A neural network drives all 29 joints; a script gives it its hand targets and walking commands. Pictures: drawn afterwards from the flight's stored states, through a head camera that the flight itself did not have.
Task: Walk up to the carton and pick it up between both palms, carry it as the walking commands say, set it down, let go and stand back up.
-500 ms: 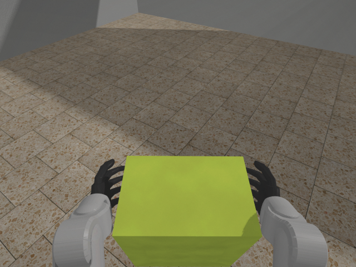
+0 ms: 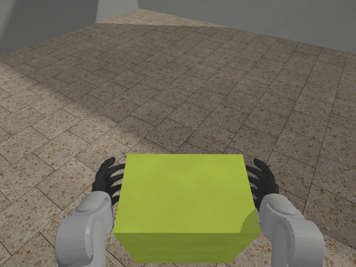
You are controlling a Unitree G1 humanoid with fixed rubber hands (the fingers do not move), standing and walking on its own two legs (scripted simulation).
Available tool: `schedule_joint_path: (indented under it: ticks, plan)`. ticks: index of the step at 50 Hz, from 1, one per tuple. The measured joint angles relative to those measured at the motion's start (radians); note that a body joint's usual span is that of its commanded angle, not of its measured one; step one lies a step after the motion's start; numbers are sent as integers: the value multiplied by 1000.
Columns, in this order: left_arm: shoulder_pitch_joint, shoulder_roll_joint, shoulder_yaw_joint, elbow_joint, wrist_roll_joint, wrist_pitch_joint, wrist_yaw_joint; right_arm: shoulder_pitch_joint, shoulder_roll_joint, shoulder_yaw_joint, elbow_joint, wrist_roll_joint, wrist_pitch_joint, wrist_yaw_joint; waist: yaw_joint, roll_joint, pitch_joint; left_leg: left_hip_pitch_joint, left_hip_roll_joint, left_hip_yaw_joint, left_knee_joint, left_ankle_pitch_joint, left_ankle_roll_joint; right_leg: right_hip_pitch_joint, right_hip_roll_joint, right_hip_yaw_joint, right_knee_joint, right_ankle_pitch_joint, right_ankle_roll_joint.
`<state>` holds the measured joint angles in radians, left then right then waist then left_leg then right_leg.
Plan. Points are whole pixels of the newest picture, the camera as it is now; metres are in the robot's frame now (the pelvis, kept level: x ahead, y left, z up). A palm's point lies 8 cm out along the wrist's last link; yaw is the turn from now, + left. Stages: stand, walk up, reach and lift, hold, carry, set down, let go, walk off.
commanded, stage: carry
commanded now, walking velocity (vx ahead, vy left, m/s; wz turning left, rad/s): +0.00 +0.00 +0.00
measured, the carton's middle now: (183, 214) +0.24 +0.00 +0.02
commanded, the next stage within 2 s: none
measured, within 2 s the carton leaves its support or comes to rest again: neither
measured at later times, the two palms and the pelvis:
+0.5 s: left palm (96, 199) +0.23 +0.17 +0.10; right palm (259, 200) +0.23 -0.14 +0.10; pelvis +0.00 +0.01 +0.00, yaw +0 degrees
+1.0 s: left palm (107, 217) +0.20 +0.14 +0.09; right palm (279, 223) +0.19 -0.17 +0.09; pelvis -0.03 -0.01 -0.01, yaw -1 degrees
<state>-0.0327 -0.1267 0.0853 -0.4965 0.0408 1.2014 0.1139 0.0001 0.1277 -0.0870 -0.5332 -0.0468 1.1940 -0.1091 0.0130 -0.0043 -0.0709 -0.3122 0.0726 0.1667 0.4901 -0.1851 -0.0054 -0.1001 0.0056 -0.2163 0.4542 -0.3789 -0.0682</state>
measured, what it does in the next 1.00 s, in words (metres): stands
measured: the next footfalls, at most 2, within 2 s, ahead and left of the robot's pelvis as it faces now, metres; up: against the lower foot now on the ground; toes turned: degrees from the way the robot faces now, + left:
left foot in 1.92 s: -0.07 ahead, +0.07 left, +0.00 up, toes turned +12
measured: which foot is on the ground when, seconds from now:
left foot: down 0.00-1.00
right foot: down 0.00-1.00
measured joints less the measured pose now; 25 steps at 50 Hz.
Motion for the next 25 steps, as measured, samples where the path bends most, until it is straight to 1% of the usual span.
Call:
schedule_joint_path:
  ticks: [9, 25]
  plan:
    - [-1, 0, 3, 14, -1, -12, 1, -3, 0, -1, 16, -1, -12, 1, 0, -3, -1, -3, 0, 2, 5, -3, 3, -3, -1, 2, 4, -1, 2]
    - [3, 0, 7, 27, -3, -27, 2, -4, 0, 0, 37, 2, -28, 0, -2, 0, -12, -13, -11, 5, 1, 4, 20, -17, -14, 2, 11, 5, 13]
